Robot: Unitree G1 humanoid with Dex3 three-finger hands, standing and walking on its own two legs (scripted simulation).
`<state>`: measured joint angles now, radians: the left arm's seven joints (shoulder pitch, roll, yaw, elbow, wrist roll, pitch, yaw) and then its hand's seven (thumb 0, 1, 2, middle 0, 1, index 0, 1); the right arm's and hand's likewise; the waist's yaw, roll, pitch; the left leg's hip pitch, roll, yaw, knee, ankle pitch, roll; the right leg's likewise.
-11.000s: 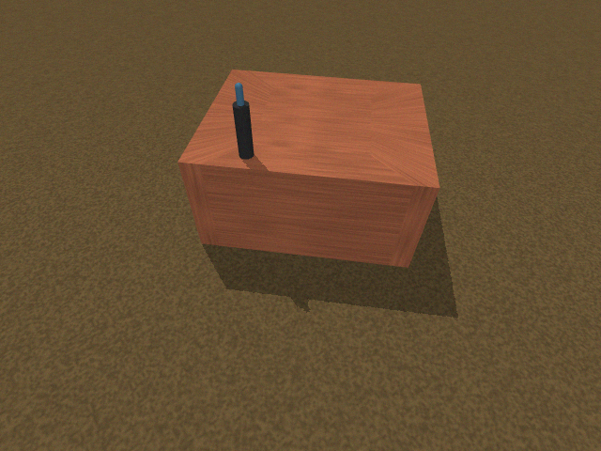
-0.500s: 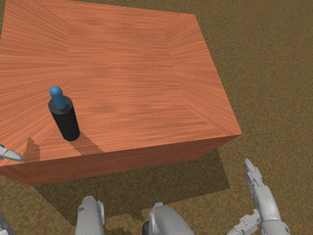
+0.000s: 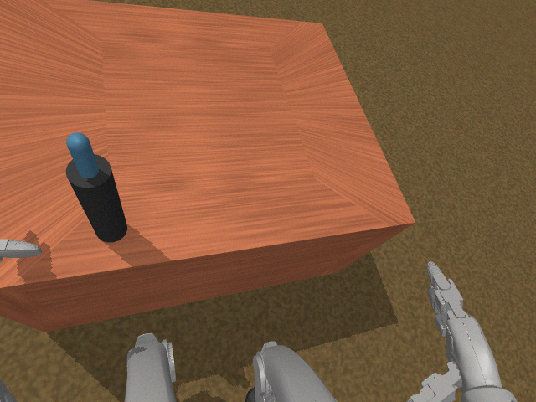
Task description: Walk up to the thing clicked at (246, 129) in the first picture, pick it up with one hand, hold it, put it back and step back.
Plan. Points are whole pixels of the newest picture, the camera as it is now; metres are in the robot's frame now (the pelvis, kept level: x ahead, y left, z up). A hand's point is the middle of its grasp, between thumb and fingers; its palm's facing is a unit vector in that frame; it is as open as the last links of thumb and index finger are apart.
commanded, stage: approach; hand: left
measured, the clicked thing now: (98, 193) +0.45 +0.20 -0.05
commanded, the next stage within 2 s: close in in 0.44 s
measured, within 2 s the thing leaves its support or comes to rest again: neither
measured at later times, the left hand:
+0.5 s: hand (5, 227) +0.40 +0.30 -0.05, palm faces +0.20 -0.98 +0.08, open 17.7 cm
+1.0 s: hand (80, 209) +0.45 +0.23 -0.10, palm faces +0.16 -0.99 +0.05, open 17.6 cm
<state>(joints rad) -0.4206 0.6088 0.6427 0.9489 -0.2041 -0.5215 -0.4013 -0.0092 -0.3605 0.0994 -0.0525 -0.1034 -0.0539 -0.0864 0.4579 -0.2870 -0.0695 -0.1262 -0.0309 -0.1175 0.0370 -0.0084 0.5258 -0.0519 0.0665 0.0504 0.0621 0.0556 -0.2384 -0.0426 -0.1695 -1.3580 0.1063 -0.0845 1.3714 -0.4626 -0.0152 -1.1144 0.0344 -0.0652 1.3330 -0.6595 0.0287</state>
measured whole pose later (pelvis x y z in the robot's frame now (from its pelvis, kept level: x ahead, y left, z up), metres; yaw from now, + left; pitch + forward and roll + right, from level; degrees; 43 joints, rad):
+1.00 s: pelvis -0.01 +0.00 -0.05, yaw -3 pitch +31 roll -8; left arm -0.53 0.55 0.59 1.03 -0.12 -0.61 -0.21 -0.01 -0.61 0.03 -0.07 -0.06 -0.08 -0.05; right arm 0.49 -0.30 -0.08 -0.35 -0.07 -0.07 0.11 -0.01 0.53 -0.05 0.07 0.05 0.06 0.06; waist -0.33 -0.01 -0.17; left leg -1.62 0.12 -0.11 1.57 -0.50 -0.01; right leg -1.37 0.05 -0.07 1.55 -0.72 0.03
